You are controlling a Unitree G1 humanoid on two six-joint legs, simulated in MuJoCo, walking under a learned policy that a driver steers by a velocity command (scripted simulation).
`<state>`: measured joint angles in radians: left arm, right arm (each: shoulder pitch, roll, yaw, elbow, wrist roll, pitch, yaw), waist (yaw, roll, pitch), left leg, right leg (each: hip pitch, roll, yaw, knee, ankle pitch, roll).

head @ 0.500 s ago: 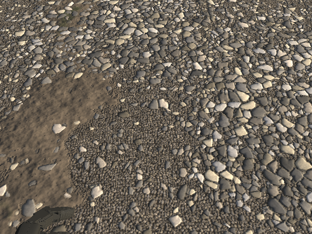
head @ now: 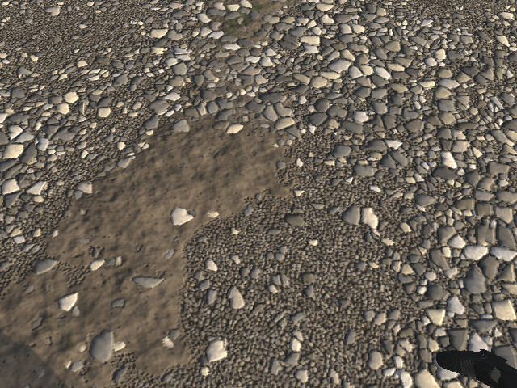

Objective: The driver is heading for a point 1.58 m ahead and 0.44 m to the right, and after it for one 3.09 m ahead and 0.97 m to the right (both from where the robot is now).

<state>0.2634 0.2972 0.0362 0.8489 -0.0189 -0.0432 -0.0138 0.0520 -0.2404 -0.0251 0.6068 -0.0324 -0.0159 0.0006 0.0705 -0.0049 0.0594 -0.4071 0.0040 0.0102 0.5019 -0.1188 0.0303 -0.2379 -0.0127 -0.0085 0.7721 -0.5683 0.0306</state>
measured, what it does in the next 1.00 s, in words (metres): steps on the spot, turning right: right foot, then left foot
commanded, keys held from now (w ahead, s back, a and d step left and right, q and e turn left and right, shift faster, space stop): e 0.76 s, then no key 0.16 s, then q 0.08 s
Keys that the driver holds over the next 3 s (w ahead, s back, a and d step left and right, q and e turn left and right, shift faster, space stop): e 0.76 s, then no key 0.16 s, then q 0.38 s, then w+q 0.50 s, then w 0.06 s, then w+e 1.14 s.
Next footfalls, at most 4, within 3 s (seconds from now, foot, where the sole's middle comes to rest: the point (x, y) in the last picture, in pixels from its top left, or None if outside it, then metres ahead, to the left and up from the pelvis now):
0.30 right None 0.04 -0.14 -0.77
0.84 left None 0.12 0.06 -0.77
1.14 right None -0.02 -0.15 -0.77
1.50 left None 0.10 0.09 -0.77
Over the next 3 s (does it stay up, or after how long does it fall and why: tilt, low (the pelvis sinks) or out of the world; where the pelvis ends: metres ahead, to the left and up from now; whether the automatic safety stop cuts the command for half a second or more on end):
stays up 0.80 -0.13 -0.02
